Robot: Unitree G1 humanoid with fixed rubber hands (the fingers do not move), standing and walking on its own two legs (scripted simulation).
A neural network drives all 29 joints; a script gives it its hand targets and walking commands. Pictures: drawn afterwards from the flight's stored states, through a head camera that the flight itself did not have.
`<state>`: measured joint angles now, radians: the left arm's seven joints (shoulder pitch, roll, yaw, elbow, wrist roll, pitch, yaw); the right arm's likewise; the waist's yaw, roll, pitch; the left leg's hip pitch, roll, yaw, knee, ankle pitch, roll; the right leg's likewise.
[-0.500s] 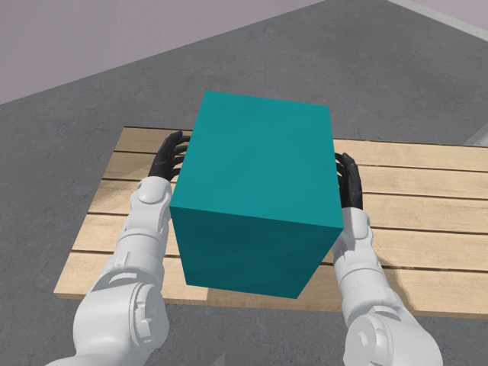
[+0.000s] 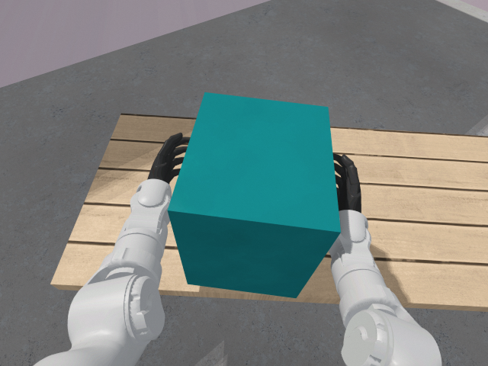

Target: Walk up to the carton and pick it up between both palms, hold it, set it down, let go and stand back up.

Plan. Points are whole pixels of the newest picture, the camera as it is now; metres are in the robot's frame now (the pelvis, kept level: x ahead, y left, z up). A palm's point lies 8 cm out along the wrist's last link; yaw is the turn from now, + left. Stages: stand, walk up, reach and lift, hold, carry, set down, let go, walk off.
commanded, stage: set down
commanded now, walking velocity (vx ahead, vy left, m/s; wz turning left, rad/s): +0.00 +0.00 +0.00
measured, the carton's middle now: (253, 201) +0.42 -0.05 -0.03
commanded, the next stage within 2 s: none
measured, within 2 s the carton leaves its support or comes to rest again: rests again in 0.40 s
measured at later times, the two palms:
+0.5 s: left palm (164, 185) +0.44 +0.11 +0.03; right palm (344, 209) +0.36 -0.20 +0.02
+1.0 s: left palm (165, 186) +0.44 +0.11 +0.02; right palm (343, 210) +0.36 -0.20 +0.02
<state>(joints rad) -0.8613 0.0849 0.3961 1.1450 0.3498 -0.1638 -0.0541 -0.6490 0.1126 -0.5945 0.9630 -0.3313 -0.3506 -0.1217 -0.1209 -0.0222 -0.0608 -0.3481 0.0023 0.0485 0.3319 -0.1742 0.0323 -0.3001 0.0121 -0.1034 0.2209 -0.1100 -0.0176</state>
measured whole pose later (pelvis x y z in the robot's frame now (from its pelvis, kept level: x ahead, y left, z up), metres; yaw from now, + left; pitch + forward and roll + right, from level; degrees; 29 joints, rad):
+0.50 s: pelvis -0.01 +0.00 +0.00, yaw +0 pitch +16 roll -1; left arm -0.90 0.11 0.44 1.26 0.39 -0.28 -0.04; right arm -0.67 0.13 -0.68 1.00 -0.41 -0.43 -0.12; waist -0.12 -0.01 -0.10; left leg -0.47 0.01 0.04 0.36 -0.16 0.03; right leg -0.43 0.01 -0.11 0.25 -0.10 -0.03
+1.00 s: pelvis -0.01 -0.01 -0.01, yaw +1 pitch +17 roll -1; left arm -0.93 0.11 0.49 1.28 0.44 -0.33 -0.05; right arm -0.69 0.13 -0.72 1.02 -0.44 -0.48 -0.12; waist -0.12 -0.02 -0.10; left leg -0.52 0.01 0.03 0.38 -0.16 0.03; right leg -0.47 0.01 -0.12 0.27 -0.10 -0.03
